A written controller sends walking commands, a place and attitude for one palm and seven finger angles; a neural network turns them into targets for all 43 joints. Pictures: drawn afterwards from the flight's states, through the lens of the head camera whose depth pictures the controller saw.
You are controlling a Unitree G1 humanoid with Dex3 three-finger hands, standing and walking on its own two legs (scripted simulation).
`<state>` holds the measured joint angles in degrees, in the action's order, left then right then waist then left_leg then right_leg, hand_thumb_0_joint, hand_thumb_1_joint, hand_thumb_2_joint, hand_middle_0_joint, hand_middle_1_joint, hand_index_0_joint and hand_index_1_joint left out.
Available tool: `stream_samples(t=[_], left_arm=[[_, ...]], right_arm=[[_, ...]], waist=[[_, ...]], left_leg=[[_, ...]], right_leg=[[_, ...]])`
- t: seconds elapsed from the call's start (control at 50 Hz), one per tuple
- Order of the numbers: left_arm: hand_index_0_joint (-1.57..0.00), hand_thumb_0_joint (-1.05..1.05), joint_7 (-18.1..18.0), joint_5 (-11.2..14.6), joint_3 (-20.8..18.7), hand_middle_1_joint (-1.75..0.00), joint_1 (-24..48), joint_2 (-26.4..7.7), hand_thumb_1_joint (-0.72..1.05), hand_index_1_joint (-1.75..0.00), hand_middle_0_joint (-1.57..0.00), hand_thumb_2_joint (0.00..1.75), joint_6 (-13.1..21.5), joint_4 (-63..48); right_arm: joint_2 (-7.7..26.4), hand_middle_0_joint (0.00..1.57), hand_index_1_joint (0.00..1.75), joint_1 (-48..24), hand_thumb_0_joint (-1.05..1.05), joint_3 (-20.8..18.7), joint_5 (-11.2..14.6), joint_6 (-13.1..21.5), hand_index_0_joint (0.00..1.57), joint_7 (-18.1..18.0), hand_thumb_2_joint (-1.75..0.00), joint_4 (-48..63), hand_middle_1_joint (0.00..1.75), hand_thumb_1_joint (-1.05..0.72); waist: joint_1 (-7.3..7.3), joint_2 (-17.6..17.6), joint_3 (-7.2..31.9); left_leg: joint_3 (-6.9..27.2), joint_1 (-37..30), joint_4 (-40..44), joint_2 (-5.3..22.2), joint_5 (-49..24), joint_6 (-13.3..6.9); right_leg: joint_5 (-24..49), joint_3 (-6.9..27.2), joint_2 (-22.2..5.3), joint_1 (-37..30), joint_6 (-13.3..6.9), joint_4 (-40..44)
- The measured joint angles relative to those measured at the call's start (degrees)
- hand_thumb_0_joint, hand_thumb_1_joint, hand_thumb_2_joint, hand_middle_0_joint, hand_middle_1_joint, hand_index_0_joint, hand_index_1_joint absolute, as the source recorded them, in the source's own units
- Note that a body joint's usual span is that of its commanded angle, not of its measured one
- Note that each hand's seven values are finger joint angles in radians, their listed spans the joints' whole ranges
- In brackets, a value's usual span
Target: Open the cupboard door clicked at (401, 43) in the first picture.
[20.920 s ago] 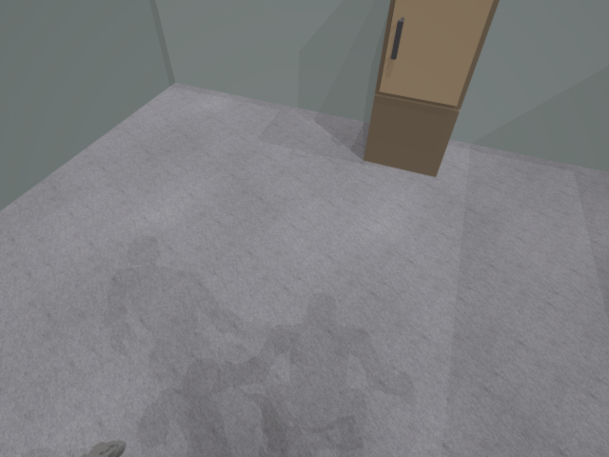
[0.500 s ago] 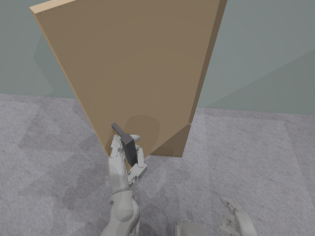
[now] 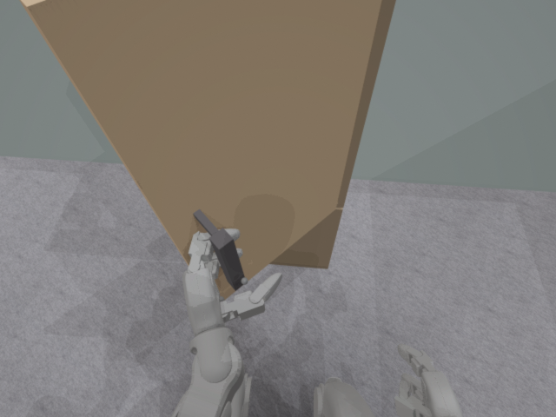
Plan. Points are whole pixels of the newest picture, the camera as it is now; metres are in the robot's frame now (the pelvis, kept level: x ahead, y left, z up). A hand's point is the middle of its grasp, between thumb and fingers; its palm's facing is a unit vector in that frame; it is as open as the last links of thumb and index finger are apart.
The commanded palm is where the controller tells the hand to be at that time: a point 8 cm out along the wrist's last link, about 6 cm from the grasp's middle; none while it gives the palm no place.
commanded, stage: open thumb and fingers to let go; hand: left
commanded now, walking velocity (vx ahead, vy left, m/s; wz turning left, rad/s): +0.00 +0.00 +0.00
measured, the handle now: (220, 252) +0.34 +0.10 +0.03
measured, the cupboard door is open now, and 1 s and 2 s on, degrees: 47 48 48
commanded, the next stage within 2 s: slide the hand sideways off the handle in 0.42 s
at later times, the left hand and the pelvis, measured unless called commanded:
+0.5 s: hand (246, 282) +0.30 +0.06 +0.02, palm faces +0.23 -0.97 -0.03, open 15.2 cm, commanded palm +0.26 +0.10 +0.02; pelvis -0.01 +0.02 +0.00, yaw -1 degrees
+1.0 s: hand (235, 315) +0.26 +0.07 +0.02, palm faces -0.13 -0.99 +0.02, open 16.3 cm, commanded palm +0.23 +0.13 +0.02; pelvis -0.01 +0.04 -0.01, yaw -2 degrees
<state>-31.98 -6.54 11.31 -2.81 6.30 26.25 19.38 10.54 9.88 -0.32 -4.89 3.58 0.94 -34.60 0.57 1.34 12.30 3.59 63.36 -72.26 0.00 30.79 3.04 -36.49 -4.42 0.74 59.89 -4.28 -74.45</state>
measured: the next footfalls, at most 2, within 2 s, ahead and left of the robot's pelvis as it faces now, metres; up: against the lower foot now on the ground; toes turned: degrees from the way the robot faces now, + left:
none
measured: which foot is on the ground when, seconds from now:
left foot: down 0.00-1.00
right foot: down 0.00-1.00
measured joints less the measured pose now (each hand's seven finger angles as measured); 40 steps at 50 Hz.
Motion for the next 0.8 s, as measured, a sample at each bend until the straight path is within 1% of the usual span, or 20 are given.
stream_samples(t=[0.1,0.2,0.3,0.46,0.54,0.56,0.58,0.64,0.68,0.7,0.74,0.78,0.8], left_arm=[[-0.34,0.00,-0.52,-0.67,0.57,-1.22,0.72,-0.03,-0.22,-1.22,-0.32,0.42,0.53,0.45],[-0.32,0.00,-0.81,-0.75,1.31,-1.12,0.98,-0.12,-0.39,-1.12,-0.29,0.35,-0.46,0.47],[-0.30,-0.01,-1.50,-1.00,2.07,-0.94,1.36,-0.19,-0.46,-0.93,-0.26,0.32,-1.52,0.92],[-0.27,-0.01,-2.20,-1.72,3.48,-0.60,3.12,-0.21,-0.49,-0.60,-0.23,0.31,-2.18,2.10],[-0.31,-0.01,-2.09,-1.45,3.65,-0.52,3.84,-0.14,-0.49,-0.55,-0.29,0.31,-2.69,2.26],[-0.30,-0.01,-1.15,-1.66,3.52,-0.50,3.62,-0.47,-0.49,-0.54,-0.29,0.31,-2.71,1.88],[-0.29,-0.01,1.68,-1.62,3.34,-0.49,3.15,-1.35,-0.49,-0.52,-0.29,0.31,-2.13,1.30],[-0.22,-0.01,13.07,-0.56,3.49,-0.43,2.32,-6.42,-0.49,-0.46,-0.26,0.31,0.42,-0.15],[-0.18,-0.01,20.02,1.78,4.15,-0.39,2.22,-9.57,-0.49,-0.42,-0.24,0.31,1.39,-1.18],[-0.17,-0.01,22.58,3.48,4.49,-0.38,2.20,-10.36,-0.49,-0.40,-0.22,0.31,1.39,-1.71],[-0.15,-0.01,25.72,7.05,4.65,-0.36,1.70,-10.02,-0.50,-0.37,-0.20,0.30,0.50,-2.86],[-0.15,-0.01,26.20,9.53,4.02,-0.34,0.58,-8.00,-0.50,-0.35,-0.18,0.30,-0.90,-4.07],[-0.14,-0.01,25.86,9.97,3.74,-0.33,-0.15,-6.93,-0.50,-0.34,-0.17,0.30,-1.43,-4.72]], right_arm=[[0.18,0.20,0.30,0.36,0.01,-0.29,-0.03,-0.05,0.20,-0.12,-0.90,-0.28,0.30,-0.91],[-0.12,0.20,0.30,0.52,0.01,-0.25,0.00,-0.16,0.20,-0.14,-0.90,0.03,0.30,-0.91],[-0.62,0.20,0.30,0.36,0.01,0.29,0.01,0.10,0.20,0.03,-0.90,0.60,0.30,-0.91],[-1.20,0.20,0.30,-0.78,0.01,1.00,-0.18,0.45,0.20,0.37,-0.90,0.81,0.30,-0.90],[-1.19,0.21,0.30,-1.21,0.01,1.14,-0.20,0.28,0.20,0.50,-0.90,0.81,0.30,-0.90],[-1.11,0.21,0.30,-1.27,0.01,1.32,-0.05,0.06,0.20,0.65,-0.90,0.98,0.30,-0.90],[-0.99,0.21,0.30,-1.11,0.01,1.36,0.18,-0.30,0.20,0.82,-0.90,1.48,0.30,-0.90],[-0.26,0.21,0.30,-0.13,0.01,1.01,1.05,-1.41,0.20,0.84,-0.90,3.14,0.30,-0.90],[0.53,0.21,0.30,0.28,0.01,0.70,1.95,-2.03,0.20,0.59,-0.90,3.91,0.30,-0.90],[0.96,0.21,0.30,0.44,0.01,0.53,2.47,-2.26,0.20,0.44,-0.90,4.26,0.30,-0.90],[1.71,0.21,0.30,0.79,0.01,0.22,3.38,-2.76,0.20,0.17,-0.90,4.96,0.30,-0.90],[2.10,0.20,0.30,1.28,0.01,0.06,3.93,-3.37,0.20,-0.01,-0.90,5.65,0.30,-0.90],[2.17,0.20,0.30,1.65,0.01,0.04,4.01,-3.65,0.20,-0.03,-0.90,6.05,0.30,-0.90]], waist=[[0.12,-0.08,-0.05],[0.31,-0.02,0.08],[0.54,0.08,0.11],[0.57,0.07,0.01],[0.28,0.22,-0.21],[0.46,0.19,-0.26],[0.61,0.13,-0.33],[0.57,0.27,-0.37],[0.48,0.78,-0.71],[0.44,1.14,-1.03],[0.30,1.75,-1.64],[0.14,1.82,-1.94],[0.07,1.68,-1.86]], left_leg=[[-0.22,0.73,-0.82,0.03,0.17,-0.23],[-0.47,0.66,-1.10,0.12,0.22,-0.65],[-0.63,0.26,-1.11,0.24,0.18,-1.10],[-0.59,0.86,-1.91,0.24,0.17,-1.57],[-0.53,1.06,-2.12,0.15,0.05,-1.75],[-0.57,1.17,-2.16,-0.01,-0.01,-1.83],[-0.60,1.38,-2.26,-0.21,-0.08,-1.94],[-0.61,2.32,-3.27,-0.61,0.09,-2.19],[-0.62,2.66,-4.15,-0.67,0.45,-2.38],[-0.66,2.64,-4.49,-0.66,0.63,-2.50],[-0.93,2.25,-4.70,-0.55,0.86,-2.80],[-1.53,1.60,-4.28,-0.41,0.88,-3.11],[-1.85,1.38,-3.98,-0.39,0.83,-3.27]], right_leg=[[0.07,0.23,0.01,0.63,0.39,-0.48],[0.38,0.50,0.09,0.44,0.84,-0.29],[0.78,0.67,0.21,-0.13,1.22,0.23],[1.10,0.63,0.22,0.15,1.67,0.07],[1.27,0.58,0.14,0.21,1.85,0.04],[1.26,0.59,-0.02,0.31,1.91,-0.08],[1.20,0.60,-0.22,0.51,1.97,-0.31],[0.78,0.57,-0.62,1.35,2.10,-1.45],[0.48,0.58,-0.68,1.55,2.29,-2.13],[0.39,0.61,-0.66,1.45,2.41,-2.30],[0.43,0.90,-0.57,1.04,2.71,-2.22],[0.66,1.51,-0.49,0.61,3.06,-1.77],[0.79,1.82,-0.49,0.51,3.21,-1.52]])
